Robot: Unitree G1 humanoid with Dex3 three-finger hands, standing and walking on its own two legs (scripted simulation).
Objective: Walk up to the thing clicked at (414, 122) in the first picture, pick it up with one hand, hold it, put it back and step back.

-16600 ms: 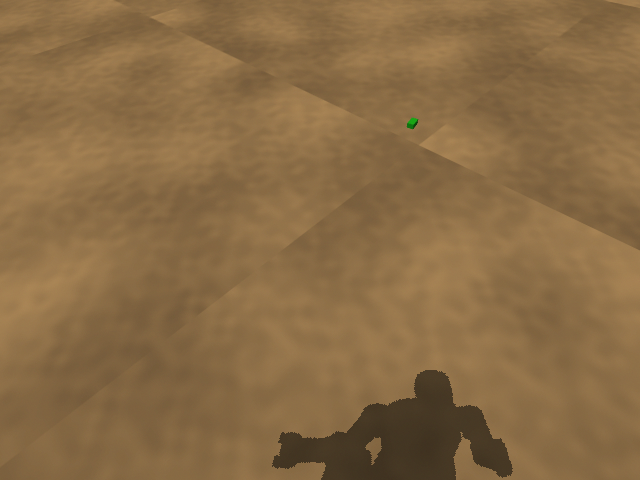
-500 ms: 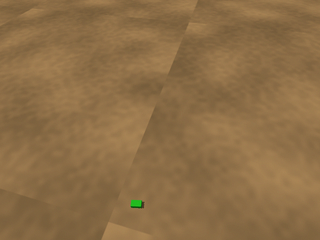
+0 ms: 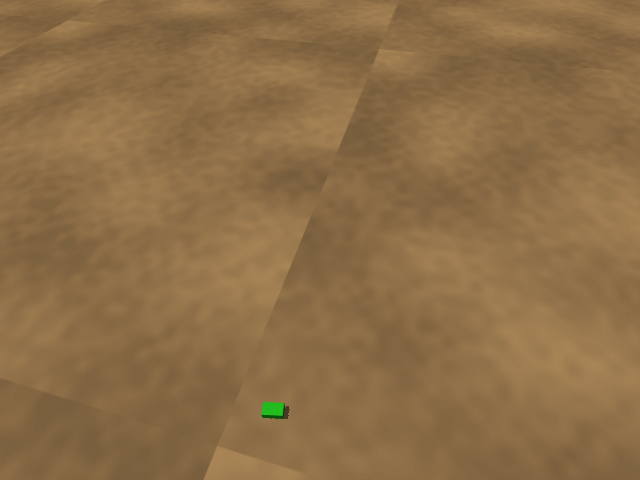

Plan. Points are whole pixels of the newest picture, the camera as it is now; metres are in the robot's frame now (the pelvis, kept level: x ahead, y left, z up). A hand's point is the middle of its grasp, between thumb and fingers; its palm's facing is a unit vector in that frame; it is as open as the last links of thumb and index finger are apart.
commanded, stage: stand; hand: left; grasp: from above
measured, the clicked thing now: (273, 410) +0.44 +0.21 -0.77
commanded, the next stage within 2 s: rise first in 0.34 s
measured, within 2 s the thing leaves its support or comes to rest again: neither
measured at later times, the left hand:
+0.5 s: hand out of the picture +0.07 +0.25 -0.16, palm faces +0.02 -0.94 -0.34, open 7.4 cm
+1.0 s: hand out of the picture +0.13 +0.25 -0.21, palm faces -0.08 -0.91 -0.40, open 12.1 cm
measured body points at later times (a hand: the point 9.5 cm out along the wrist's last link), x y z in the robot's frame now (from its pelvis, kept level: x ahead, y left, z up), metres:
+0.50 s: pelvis +0.00 +0.00 +0.00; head +0.01 +0.00 +0.45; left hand +0.07 +0.30 -0.13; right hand +0.07 -0.30 -0.13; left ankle +0.00 +0.12 -0.75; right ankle -0.02 -0.14 -0.75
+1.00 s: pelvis -0.01 +0.00 -0.06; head +0.07 +0.01 +0.38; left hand +0.13 +0.30 -0.19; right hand +0.12 -0.26 -0.17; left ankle +0.00 +0.12 -0.75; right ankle -0.02 -0.14 -0.75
